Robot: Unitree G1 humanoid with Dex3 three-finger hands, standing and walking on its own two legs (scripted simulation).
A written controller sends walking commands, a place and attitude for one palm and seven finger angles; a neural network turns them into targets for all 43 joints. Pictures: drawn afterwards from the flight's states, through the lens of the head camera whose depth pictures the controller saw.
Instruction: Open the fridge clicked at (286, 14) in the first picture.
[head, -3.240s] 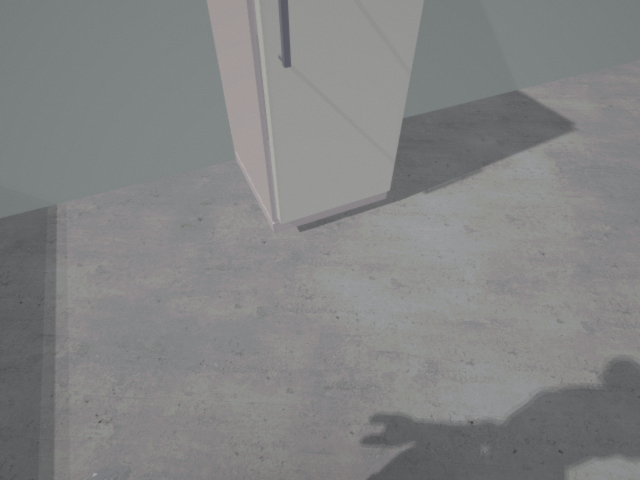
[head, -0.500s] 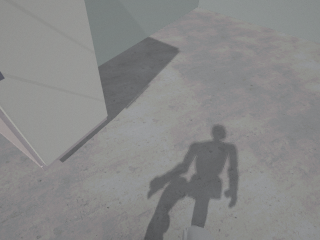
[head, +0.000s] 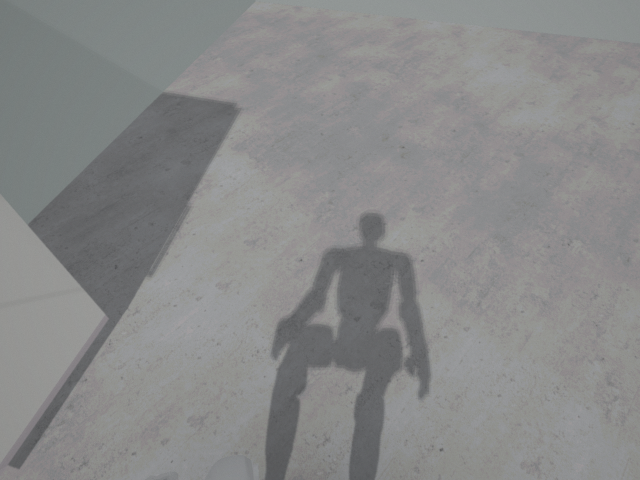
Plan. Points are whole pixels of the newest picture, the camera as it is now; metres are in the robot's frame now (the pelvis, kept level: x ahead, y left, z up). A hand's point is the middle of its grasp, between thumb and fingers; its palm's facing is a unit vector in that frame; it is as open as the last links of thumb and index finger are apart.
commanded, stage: walk to a spot facing it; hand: left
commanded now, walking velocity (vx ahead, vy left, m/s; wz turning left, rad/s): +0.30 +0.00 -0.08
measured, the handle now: out of the picture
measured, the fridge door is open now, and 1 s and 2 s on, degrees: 0 0 0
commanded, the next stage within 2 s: turn to face it in 0.12 s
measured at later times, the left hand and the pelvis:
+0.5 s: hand out of the picture +0.14 +0.23 -0.18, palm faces +0.08 -0.99 -0.13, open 7.4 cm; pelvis +0.15 +0.07 +0.01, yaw +1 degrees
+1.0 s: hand (171, 415) +0.24 +0.23 -0.13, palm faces +0.31 -0.91 -0.27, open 7.4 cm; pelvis +0.18 +0.01 +0.01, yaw +19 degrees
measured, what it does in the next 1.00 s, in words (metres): walks ahead, turning left: left foot, then right foot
